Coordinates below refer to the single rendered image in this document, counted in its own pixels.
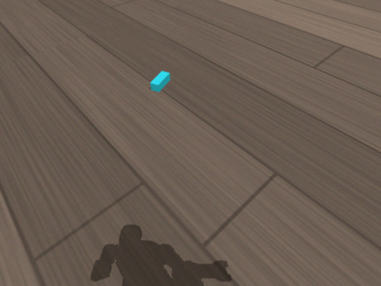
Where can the carton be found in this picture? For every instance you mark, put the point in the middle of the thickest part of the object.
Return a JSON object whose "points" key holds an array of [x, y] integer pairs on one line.
{"points": [[160, 81]]}

